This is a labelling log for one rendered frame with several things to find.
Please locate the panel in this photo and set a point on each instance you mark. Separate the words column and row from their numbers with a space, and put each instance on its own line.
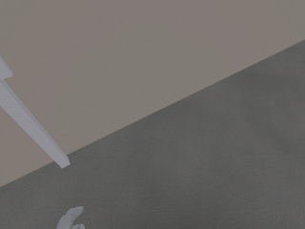
column 10, row 102

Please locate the left robot hand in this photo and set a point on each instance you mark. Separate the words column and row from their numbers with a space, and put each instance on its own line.
column 66, row 221

